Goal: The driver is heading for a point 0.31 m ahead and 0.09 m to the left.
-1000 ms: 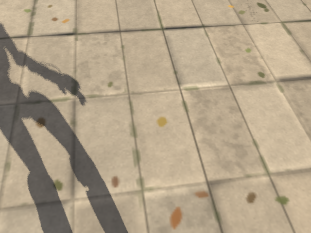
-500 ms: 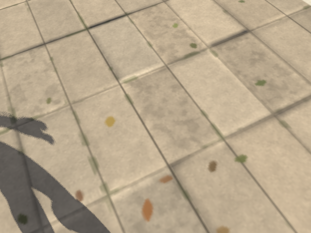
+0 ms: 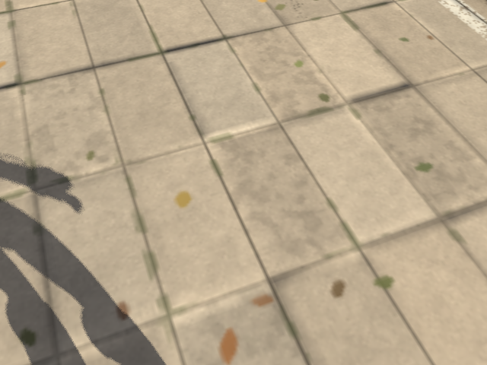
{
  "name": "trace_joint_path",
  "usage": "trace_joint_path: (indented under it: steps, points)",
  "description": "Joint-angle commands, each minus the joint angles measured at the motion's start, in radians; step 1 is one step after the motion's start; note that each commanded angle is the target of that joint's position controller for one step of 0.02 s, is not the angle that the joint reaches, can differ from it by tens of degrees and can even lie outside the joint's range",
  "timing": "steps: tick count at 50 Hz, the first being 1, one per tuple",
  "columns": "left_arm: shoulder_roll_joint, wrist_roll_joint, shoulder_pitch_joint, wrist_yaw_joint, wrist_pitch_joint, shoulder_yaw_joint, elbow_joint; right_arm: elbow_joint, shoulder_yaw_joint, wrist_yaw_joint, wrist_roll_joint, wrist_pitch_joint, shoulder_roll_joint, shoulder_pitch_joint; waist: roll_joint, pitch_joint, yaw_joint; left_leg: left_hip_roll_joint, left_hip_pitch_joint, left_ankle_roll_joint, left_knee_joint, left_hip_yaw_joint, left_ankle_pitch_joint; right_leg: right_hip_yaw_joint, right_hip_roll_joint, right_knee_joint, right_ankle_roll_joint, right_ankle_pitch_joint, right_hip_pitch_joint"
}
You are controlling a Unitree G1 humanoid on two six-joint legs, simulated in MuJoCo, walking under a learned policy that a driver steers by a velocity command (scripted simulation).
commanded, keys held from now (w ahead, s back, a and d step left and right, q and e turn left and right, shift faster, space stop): q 0.26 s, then w+q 0.32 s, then w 0.04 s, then no key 0.38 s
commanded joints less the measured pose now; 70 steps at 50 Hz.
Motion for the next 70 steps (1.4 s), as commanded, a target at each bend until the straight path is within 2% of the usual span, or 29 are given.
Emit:
trace_joint_path:
  steps: [1,2,4,8,11,12,13,14,15,16,18,21,26,31,35,36,37,38,39,40,43,47,50,52,53,54,56,62,70]
  points:
    - [0.141,0.001,0.015,0.007,-0.019,0.045,-0.072,-0.103,-0.032,0.001,-0.007,0.001,-0.101,-0.021,-0.221,-0.098,0.015,0.001,-0.195,-0.004,0.275,0.075,-0.224,0.383,-0.403,-0.21,-0.234,0.409,0.154]
    - [0.135,0.004,0.018,0.01,-0.028,0.039,-0.079,-0.114,-0.043,0.006,-0.005,0.007,-0.122,-0.04,-0.173,-0.087,0.026,0.03,-0.246,-0.014,0.431,0.057,-0.323,0.411,-0.46,-0.22,-0.281,0.519,0.155]
    - [0.155,-0.008,-0.034,0.012,-0.037,0.045,-0.08,-0.119,-0.041,0.015,0.006,0.021,-0.095,-0.042,-0.101,-0.059,0.001,0.076,-0.273,-0.026,0.422,0.047,-0.269,0.294,-0.413,-0.211,-0.235,0.526,0.154]
    - [0.186,-0.016,-0.045,0.012,-0.018,0.058,-0.069,-0.14,-0.027,0.038,0.012,0.027,-0.064,-0.053,-0.171,-0.098,0.024,0.047,-0.095,-0.031,0.198,0.159,-0.139,0.086,-0.318,-0.17,-0.171,0.573,0.129]
    - [0.19,-0.047,-0.036,0.003,-0.014,0.06,-0.054,-0.137,-0.043,0.047,0.01,0.037,-0.081,0.01,-0.165,-0.133,-0.009,-0.01,0.063,0.009,-0.07,0.227,0.043,0.022,-0.315,-0.062,-0.113,0.489,0.121]
    - [0.164,-0.049,0.011,-0.003,-0.02,0.054,-0.034,-0.128,-0.057,0.037,0.005,0.039,-0.108,0.051,-0.115,-0.145,-0.019,-0.031,0.18,0.042,-0.172,0.2,0.147,-0.029,-0.282,0.038,-0.056,0.386,0.055]
    - [0.123,-0.014,0.041,-0.008,-0.025,0.042,-0.04,-0.14,-0.087,0.02,0.004,0.035,-0.21,0.093,0.092,-0.148,-0.017,0.119,0.36,0.116,-0.226,-0.046,0.494,-0.107,-0.195,0.282,0.04,0.095,-0.168]
    - [0.08,0.025,-0.026,-0.004,-0.029,0.019,-0.107,-0.168,-0.096,0.017,-0.024,0.018,-0.3,0.115,0.289,-0.185,-0.027,0.382,0.409,0.353,-0.263,-0.462,0.615,-0.034,-0.042,0.535,0.108,-0.405,-0.437]
    - [0.132,-0.005,-0.077,-0.003,-0.034,0.035,-0.111,-0.155,-0.085,0.028,-0.034,-0.009,-0.253,0.162,0.147,-0.244,-0.094,0.402,0.387,0.425,-0.33,-0.505,0.305,0.118,-0.052,0.659,0.103,-0.396,-0.469]
    - [0.146,-0.03,-0.09,-0.009,-0.04,0.04,-0.112,-0.138,-0.071,0.029,-0.02,-0.028,-0.215,0.142,0.115,-0.163,-0.063,0.339,0.35,0.368,-0.371,-0.445,-0.024,0.138,-0.08,0.645,0.077,-0.289,-0.515]
    - [0.173,-0.02,-0.102,-0.005,-0.049,0.054,-0.092,-0.141,-0.05,0.015,0.005,-0.036,-0.155,0.069,0.084,-0.049,-0.032,0.26,0.26,0.275,-0.424,-0.376,-0.286,0.135,-0.112,0.536,0.059,-0.101,-0.528]
    - [0.134,-0.012,-0.087,-0.019,-0.077,0.046,-0.073,-0.149,-0.04,-0.005,-0.016,-0.045,-0.144,0.069,0.095,-0.051,-0.011,0.192,0.219,0.253,-0.459,-0.296,-0.175,0.119,-0.084,0.439,0.073,0.081,-0.443]
    - [0.088,-0.02,-0.16,-0.03,-0.107,0.025,-0.067,-0.117,-0.05,-0.013,-0.001,-0.059,-0.165,0.135,0.107,-0.036,-0.043,0.154,0.208,0.242,-0.438,-0.242,-0.046,0.122,-0.043,0.139,0.103,0.18,-0.357]
    - [0.095,-0.036,-0.216,-0.052,-0.131,0.018,-0.075,-0.093,-0.054,-0.007,0.009,-0.055,-0.173,0.177,0.116,-0.027,-0.071,0.167,0.178,0.245,-0.394,-0.29,-0.056,0.122,-0.03,-0.018,0.097,0.174,-0.25]
    - [0.113,-0.013,-0.133,-0.055,-0.149,0.027,-0.055,-0.086,-0.039,-0.008,0.001,-0.039,-0.133,0.15,0.133,-0.066,-0.011,0.132,0.199,0.189,-0.25,-0.288,0.265,0.084,-0.012,-0.158,0.045,0.244,-0.051]
    - [0.127,0.0,-0.095,-0.049,-0.152,0.031,-0.05,-0.092,-0.029,-0.011,-0.004,-0.039,-0.102,0.147,0.12,-0.106,0.01,0.093,0.177,0.152,-0.182,-0.266,0.321,0.106,-0.049,-0.19,0.017,0.31,0.064]
    - [0.174,0.016,-0.02,-0.041,-0.15,0.04,-0.053,-0.114,-0.012,-0.014,-0.022,-0.043,-0.057,0.134,0.028,-0.205,0.04,0.039,0.114,0.102,-0.017,-0.202,0.262,0.221,-0.184,-0.161,-0.037,0.486,0.237]
    - [0.258,0.029,0.041,-0.038,-0.133,0.058,-0.026,-0.127,0.0,-0.022,-0.016,-0.048,-0.032,0.222,-0.222,-0.275,0.011,-0.084,-0.132,0.026,0.231,-0.077,-0.029,0.478,-0.355,-0.143,-0.208,0.634,0.453]
    - [0.183,-0.005,0.09,-0.045,-0.12,0.046,0.0,-0.115,-0.014,-0.027,-0.019,-0.046,-0.102,0.234,-0.27,-0.26,0.034,-0.087,-0.234,-0.02,0.41,-0.059,-0.371,0.624,-0.443,-0.196,-0.28,0.618,0.43]
    - [0.14,-0.024,0.071,-0.047,-0.114,0.028,0.0,-0.102,-0.034,-0.025,-0.008,-0.038,-0.154,0.218,-0.179,-0.182,0.032,-0.055,-0.275,-0.033,0.516,-0.079,-0.354,0.551,-0.419,-0.198,-0.26,0.56,0.36]
    - [0.062,-0.012,-0.067,-0.048,-0.103,-0.01,-0.004,-0.102,-0.028,-0.023,-0.019,-0.007,-0.104,0.149,-0.122,-0.099,-0.019,0.028,-0.204,-0.055,0.412,-0.043,-0.214,0.32,-0.297,-0.228,-0.18,0.596,0.169]
    - [0.105,-0.003,-0.107,-0.041,-0.085,-0.002,0.026,-0.103,0.003,-0.02,-0.022,0.0,-0.022,0.118,-0.183,-0.131,-0.021,0.022,0.045,-0.072,0.094,0.067,-0.086,0.182,-0.219,-0.226,-0.176,0.75,0.061]
    - [0.117,-0.023,-0.099,-0.041,-0.072,-0.007,0.046,-0.096,-0.004,-0.02,-0.017,0.007,-0.044,0.112,-0.157,-0.153,-0.024,0.005,0.166,-0.048,-0.114,0.095,0.121,0.183,-0.226,-0.196,-0.161,0.651,0.072]
    - [0.082,-0.027,-0.061,-0.044,-0.074,-0.024,0.07,-0.115,-0.008,-0.022,-0.036,0.009,-0.068,0.073,-0.113,-0.13,-0.024,0.035,0.281,-0.005,-0.254,0.046,0.314,0.181,-0.183,-0.194,-0.079,0.376,0.011]
    - [0.061,-0.003,-0.037,-0.047,-0.078,-0.034,0.077,-0.139,-0.014,-0.029,-0.04,0.009,-0.112,0.054,-0.044,-0.14,-0.005,0.119,0.346,0.026,-0.237,-0.038,0.483,0.153,-0.141,-0.165,-0.023,0.198,-0.034]
    - [0.051,0.004,0.046,-0.051,-0.079,-0.036,0.092,-0.134,-0.022,-0.031,-0.033,0.014,-0.147,0.017,0.084,-0.134,0.061,0.14,0.311,0.083,-0.179,-0.049,0.435,0.1,-0.077,-0.18,0.014,0.056,-0.028]
    - [0.086,-0.005,-0.027,-0.045,-0.068,-0.033,0.099,-0.138,-0.008,-0.014,-0.033,0.007,-0.067,-0.002,0.048,-0.072,-0.001,0.075,0.231,0.076,-0.172,-0.014,0.285,0.077,-0.06,-0.149,0.043,0.091,-0.01]
    - [0.09,-0.015,-0.008,-0.033,-0.052,-0.033,0.127,-0.123,-0.005,-0.012,-0.028,-0.013,-0.059,0.019,0.028,-0.1,0.003,0.063,0.242,0.064,-0.128,-0.003,0.503,0.084,-0.079,-0.103,0.041,0.292,0.047]
    - [0.101,-0.018,-0.013,-0.021,-0.026,-0.029,0.18,-0.098,-0.007,-0.007,-0.027,-0.016,-0.058,0.003,-0.01,-0.094,0.013,0.058,0.225,0.069,-0.141,0.0,0.501,0.086,-0.085,-0.113,0.053,0.297,0.102]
